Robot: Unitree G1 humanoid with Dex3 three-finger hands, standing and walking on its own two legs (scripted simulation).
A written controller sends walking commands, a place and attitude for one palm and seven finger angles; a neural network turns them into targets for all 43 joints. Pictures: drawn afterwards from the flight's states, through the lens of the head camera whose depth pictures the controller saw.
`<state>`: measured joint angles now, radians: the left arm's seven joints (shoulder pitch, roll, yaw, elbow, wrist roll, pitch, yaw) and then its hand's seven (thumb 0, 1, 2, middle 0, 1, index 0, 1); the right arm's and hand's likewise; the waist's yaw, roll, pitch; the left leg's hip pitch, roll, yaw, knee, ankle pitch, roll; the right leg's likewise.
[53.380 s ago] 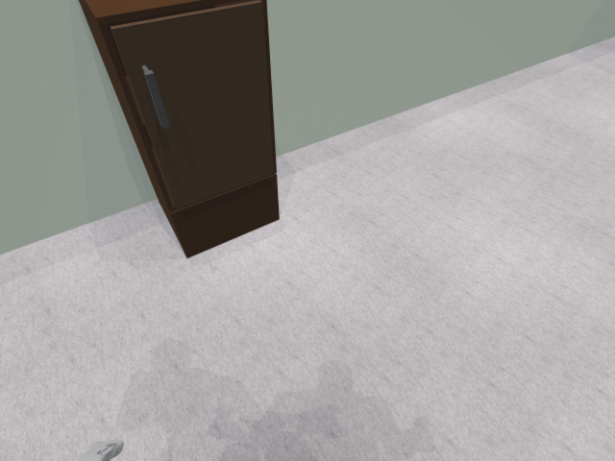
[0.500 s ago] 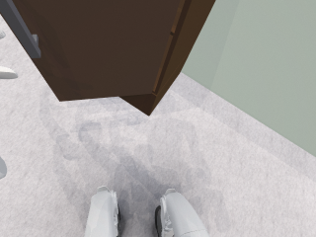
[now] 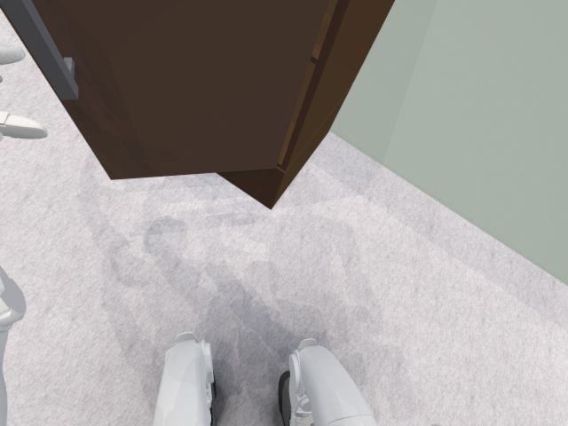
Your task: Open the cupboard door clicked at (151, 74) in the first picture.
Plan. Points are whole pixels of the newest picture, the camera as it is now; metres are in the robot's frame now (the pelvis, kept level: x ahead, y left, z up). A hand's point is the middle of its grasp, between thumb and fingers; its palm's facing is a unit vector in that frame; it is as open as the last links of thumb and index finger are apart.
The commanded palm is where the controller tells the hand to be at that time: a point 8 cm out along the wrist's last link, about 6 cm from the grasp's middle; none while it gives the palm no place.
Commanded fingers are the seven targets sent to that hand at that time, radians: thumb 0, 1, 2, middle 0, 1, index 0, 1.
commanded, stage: slide the fingers in behind the handle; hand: left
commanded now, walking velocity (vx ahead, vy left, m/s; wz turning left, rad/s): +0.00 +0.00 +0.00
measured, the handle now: (44, 34) +0.58 +0.27 +0.08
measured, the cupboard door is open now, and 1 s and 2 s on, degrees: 43 43 43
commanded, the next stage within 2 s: close the thumb around the handle in 1.36 s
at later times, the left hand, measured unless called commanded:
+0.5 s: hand (34, 81) +0.51 +0.27 +0.07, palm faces +0.11 -0.99 +0.00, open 14.0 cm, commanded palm +0.50 +0.29 +0.07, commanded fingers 0.00 -0.50 0.30 -0.30 -1.20 -0.30 -1.20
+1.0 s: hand (70, 73) +0.53 +0.24 +0.08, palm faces +0.15 -0.99 -0.01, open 14.0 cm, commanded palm +0.51 +0.26 +0.07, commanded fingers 0.00 -0.50 0.30 -0.30 -1.20 -0.30 -1.20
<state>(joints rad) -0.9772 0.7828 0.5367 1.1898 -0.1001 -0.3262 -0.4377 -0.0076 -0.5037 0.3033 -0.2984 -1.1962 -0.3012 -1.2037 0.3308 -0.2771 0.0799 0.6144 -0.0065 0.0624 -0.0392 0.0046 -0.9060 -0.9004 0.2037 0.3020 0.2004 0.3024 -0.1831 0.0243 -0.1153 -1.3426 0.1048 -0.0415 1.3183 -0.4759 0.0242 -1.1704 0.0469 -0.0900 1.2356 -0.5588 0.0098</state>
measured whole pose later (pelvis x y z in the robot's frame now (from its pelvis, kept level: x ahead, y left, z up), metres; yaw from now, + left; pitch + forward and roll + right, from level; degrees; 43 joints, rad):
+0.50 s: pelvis +0.00 +0.00 +0.00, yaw +0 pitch +27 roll -6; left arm -0.96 0.69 0.50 1.19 -0.09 -0.36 -0.34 -0.01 -0.50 0.30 -0.30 -1.20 -0.30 -1.20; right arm 0.36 -0.27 0.07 0.64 -0.01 0.05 -0.03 0.01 -0.91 -0.90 0.20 0.30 0.20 0.30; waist -0.18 0.03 -0.12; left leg -1.31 0.10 -0.03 1.29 -0.46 0.02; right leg -1.15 0.04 -0.08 1.23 -0.55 0.01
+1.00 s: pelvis +0.01 -0.01 +0.01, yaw +1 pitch +27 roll -5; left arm -0.93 0.60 0.47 1.17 -0.09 -0.39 -0.24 -0.01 -0.50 0.30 -0.29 -1.20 -0.29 -1.20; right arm 0.36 -0.26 0.05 0.64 -0.02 0.06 -0.01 0.00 -0.91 -0.90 0.20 0.30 0.20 0.30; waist -0.18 0.04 -0.13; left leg -1.27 0.10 -0.02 1.27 -0.47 0.01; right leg -1.13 0.04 -0.07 1.22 -0.57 0.00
